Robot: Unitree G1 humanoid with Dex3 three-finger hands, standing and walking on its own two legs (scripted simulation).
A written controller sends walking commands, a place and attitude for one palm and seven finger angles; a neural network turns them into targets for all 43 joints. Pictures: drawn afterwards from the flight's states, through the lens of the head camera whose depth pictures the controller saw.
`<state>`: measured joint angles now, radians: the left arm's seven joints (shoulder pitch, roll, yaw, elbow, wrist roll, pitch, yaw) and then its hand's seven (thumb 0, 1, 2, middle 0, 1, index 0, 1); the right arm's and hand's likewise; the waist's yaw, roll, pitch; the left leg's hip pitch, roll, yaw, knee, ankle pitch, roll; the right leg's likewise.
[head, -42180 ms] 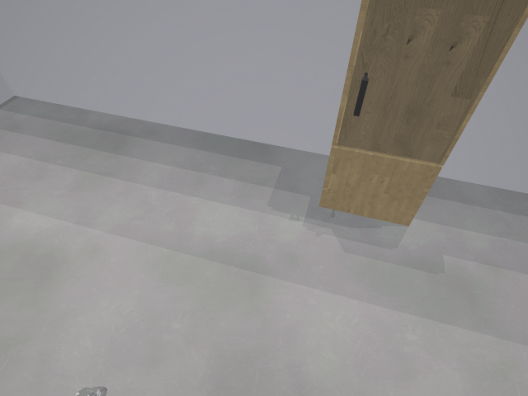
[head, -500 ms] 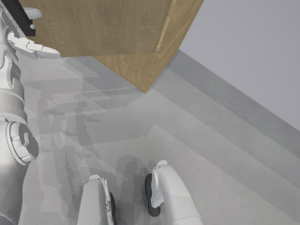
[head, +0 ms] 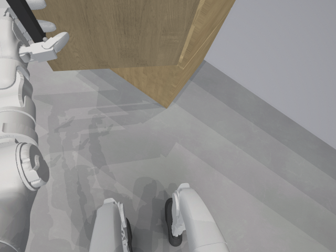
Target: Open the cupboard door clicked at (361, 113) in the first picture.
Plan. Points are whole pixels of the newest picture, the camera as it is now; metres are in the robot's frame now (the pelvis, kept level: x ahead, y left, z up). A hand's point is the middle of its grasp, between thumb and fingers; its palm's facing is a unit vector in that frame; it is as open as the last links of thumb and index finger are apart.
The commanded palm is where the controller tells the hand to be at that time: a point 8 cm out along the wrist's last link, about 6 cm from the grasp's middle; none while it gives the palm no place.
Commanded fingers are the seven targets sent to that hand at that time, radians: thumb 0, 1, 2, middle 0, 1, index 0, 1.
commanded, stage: close the thumb around the handle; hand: left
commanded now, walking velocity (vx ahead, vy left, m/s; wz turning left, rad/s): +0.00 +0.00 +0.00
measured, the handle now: (29, 13) +0.61 +0.22 +0.05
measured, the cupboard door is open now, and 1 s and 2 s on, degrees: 44 69 86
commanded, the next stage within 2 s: pull the door open along its arc in 0.26 s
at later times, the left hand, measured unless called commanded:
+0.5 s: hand (45, 42) +0.55 +0.19 +0.04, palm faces +0.03 -1.00 -0.03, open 5.6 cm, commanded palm +0.52 +0.22 +0.04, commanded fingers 0.00 0.90 0.90 -0.40 -1.35 -0.40 -1.35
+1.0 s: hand (80, 104) +0.42 +0.13 +0.04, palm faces +0.32 -0.95 +0.04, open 5.9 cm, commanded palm +0.34 +0.19 +0.04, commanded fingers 0.00 0.90 0.90 -0.40 -1.35 -0.40 -1.35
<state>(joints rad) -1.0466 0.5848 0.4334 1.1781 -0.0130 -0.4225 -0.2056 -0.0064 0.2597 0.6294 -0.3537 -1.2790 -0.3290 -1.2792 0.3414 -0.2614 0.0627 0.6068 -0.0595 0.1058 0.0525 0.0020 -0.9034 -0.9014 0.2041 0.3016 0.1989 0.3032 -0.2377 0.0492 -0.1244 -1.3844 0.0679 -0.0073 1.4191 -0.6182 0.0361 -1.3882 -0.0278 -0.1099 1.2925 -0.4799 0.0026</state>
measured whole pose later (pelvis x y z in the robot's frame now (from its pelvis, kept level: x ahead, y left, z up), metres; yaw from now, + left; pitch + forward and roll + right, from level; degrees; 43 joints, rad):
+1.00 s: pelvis +0.02 +0.00 +0.03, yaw +1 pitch +27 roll -2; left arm -0.33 0.03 0.16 0.55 -0.01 -0.50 0.32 0.00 0.69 0.74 -0.36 -1.31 -0.38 -1.33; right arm 0.24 -0.22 0.00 0.52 -0.06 0.07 0.09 0.01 -0.90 -0.90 0.20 0.30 0.20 0.30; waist -0.09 0.02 -0.18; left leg -1.12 0.05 0.06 1.26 -0.60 0.03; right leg -1.18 -0.03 -0.04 1.20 -0.48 0.01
